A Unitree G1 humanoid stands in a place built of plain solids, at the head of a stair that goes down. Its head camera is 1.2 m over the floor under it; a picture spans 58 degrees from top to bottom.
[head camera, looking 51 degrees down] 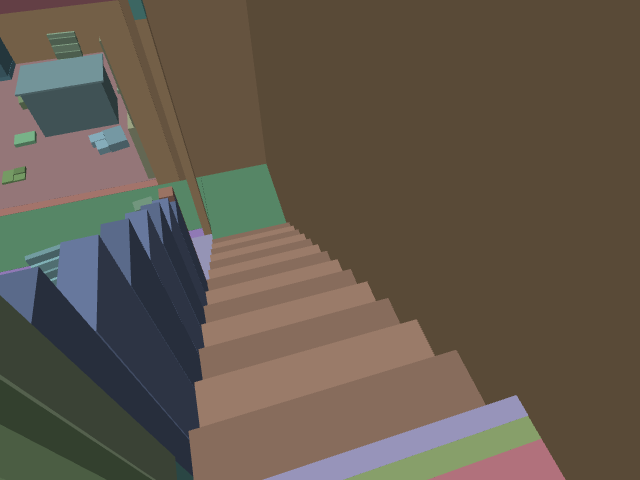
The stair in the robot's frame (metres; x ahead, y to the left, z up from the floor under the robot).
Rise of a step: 0.21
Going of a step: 0.24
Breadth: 0.92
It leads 17 degrees to the left of straight ahead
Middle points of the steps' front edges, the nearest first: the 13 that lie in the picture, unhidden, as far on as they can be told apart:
0.29 -0.10 0.00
0.52 -0.03 -0.20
0.75 0.04 -0.41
0.98 0.11 -0.62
1.21 0.18 -0.82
1.44 0.25 -1.03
1.67 0.32 -1.23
1.90 0.39 -1.44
2.13 0.46 -1.64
2.36 0.53 -1.85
2.59 0.60 -2.05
2.82 0.67 -2.26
3.04 0.74 -2.46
